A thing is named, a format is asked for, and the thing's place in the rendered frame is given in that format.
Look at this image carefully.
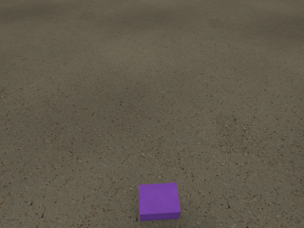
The carton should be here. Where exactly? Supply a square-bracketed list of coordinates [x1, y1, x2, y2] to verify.
[139, 182, 181, 221]

